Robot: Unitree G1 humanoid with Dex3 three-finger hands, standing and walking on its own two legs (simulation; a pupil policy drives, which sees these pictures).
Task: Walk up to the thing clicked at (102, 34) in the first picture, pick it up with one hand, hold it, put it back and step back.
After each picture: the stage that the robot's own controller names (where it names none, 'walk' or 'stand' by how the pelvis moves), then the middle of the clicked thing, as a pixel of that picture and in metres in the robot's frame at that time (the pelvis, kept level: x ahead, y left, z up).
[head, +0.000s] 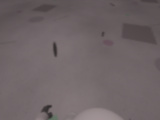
stand; (102, 34) +2.09 -0.30 -0.72
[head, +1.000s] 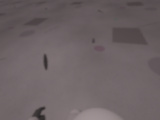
walk; (93, 40) +1.97 +0.09 -0.70
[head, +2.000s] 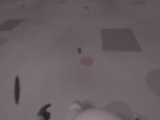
walk; (79, 50) +1.34 +0.33 -0.72
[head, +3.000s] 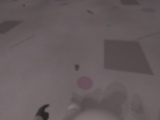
walk; (76, 67) +0.89 +0.29 -0.72
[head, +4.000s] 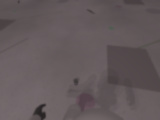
walk; (75, 81) +0.56 +0.23 -0.69
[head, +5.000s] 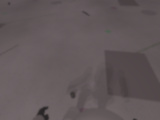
stand; (72, 95) +0.37 +0.21 -0.70
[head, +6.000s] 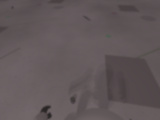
stand; (72, 100) +0.34 +0.20 -0.72
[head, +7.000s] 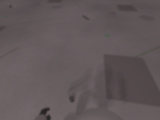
stand; (71, 99) +0.35 +0.21 -0.73
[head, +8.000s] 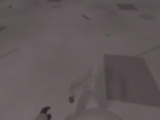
stand; (71, 99) +0.33 +0.22 -0.73
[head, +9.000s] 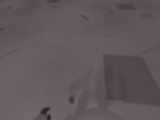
stand; (71, 100) +0.33 +0.23 -0.73
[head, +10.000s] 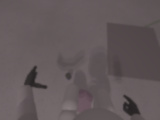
go down; (68, 76) +0.38 +0.22 -0.53
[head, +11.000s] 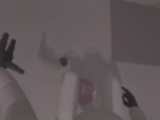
go down; (63, 62) +0.42 +0.25 -0.32
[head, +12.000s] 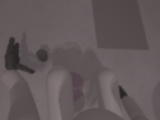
close in; (42, 56) +0.40 +0.28 -0.24
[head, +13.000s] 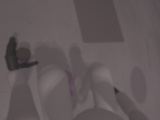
close; (24, 55) +0.39 +0.30 -0.22
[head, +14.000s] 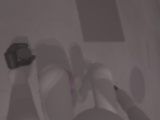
lift; (24, 55) +0.38 +0.30 -0.22
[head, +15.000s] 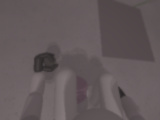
lift; (49, 62) +0.34 +0.28 -0.11
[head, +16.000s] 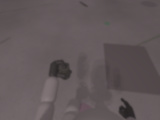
hold; (64, 71) +0.33 +0.18 +0.03
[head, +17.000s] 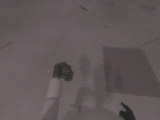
hold; (67, 73) +0.33 +0.17 +0.00
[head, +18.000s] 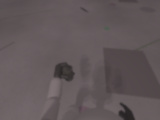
hold; (68, 73) +0.33 +0.17 +0.00
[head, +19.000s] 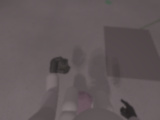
crouch; (64, 66) +0.37 +0.19 -0.06
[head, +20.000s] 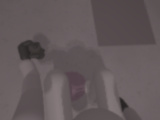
lower; (37, 51) +0.43 +0.29 -0.16
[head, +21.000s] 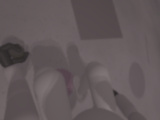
lower; (18, 54) +0.40 +0.30 -0.22
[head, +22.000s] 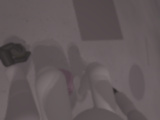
lower; (19, 54) +0.40 +0.31 -0.22
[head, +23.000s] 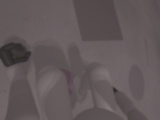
lower; (20, 54) +0.40 +0.31 -0.22
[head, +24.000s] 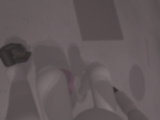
lower; (20, 54) +0.40 +0.31 -0.22
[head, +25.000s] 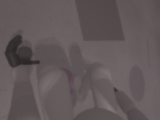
withdraw; (25, 55) +0.39 +0.29 -0.22
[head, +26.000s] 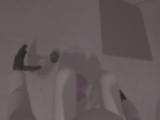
stand; (54, 57) +0.41 +0.26 -0.26
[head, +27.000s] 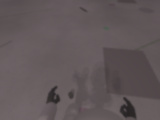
stand; (70, 95) +0.35 +0.19 -0.64
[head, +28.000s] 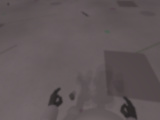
stand; (71, 97) +0.36 +0.21 -0.66
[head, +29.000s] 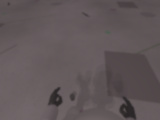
stand; (72, 97) +0.36 +0.20 -0.67
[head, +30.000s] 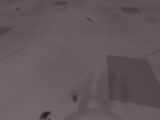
stand; (74, 98) +0.37 +0.19 -0.72
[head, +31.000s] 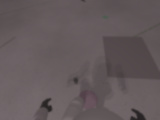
walk; (75, 80) +0.48 +0.20 -0.69
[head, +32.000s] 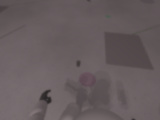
walk; (78, 63) +0.82 +0.18 -0.69
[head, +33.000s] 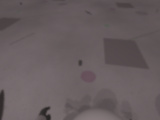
stand; (80, 63) +1.02 +0.20 -0.71
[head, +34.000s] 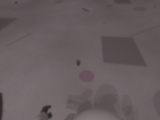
stand; (78, 62) +1.00 +0.23 -0.73
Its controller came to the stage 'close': yes
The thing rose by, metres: 0.71
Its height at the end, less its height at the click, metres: +0.00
